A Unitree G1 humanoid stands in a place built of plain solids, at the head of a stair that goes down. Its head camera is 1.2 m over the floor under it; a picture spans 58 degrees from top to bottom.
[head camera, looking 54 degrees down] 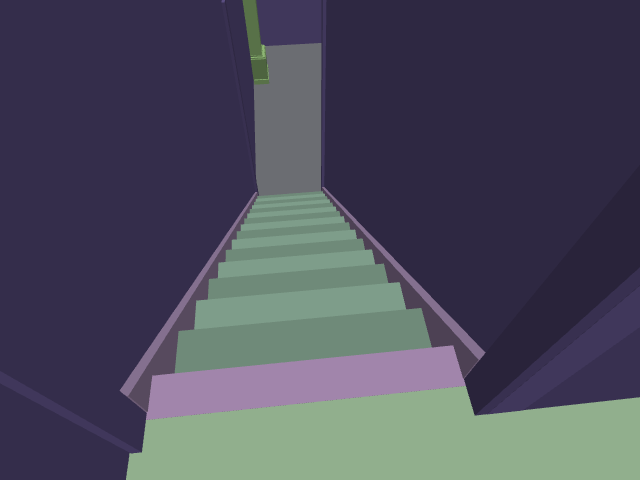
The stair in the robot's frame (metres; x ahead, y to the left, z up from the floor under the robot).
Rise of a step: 0.20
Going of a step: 0.23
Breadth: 0.86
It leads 6 degrees to the left of straight ahead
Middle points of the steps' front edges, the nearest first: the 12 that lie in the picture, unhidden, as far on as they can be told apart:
0.45 0.04 0.00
0.67 0.06 -0.20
0.90 0.09 -0.41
1.12 0.11 -0.61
1.35 0.13 -0.81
1.58 0.16 -1.01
1.80 0.18 -1.22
2.03 0.20 -1.42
2.25 0.23 -1.62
2.48 0.25 -1.83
2.71 0.27 -2.03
2.93 0.30 -2.23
